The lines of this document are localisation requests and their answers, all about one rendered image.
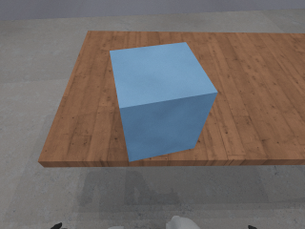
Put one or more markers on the robot right thigh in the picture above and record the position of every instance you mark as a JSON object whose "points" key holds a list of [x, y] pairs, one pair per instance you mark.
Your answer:
{"points": [[181, 223]]}

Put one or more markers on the table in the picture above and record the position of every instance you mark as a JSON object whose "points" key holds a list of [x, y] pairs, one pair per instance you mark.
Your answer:
{"points": [[257, 117]]}

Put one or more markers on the carton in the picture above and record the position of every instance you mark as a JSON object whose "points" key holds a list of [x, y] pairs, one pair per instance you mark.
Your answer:
{"points": [[164, 98]]}

